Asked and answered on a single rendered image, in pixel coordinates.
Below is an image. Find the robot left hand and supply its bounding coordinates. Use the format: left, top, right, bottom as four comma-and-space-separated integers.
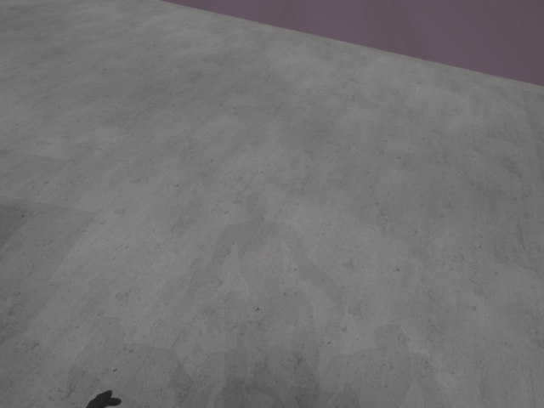
86, 390, 122, 408

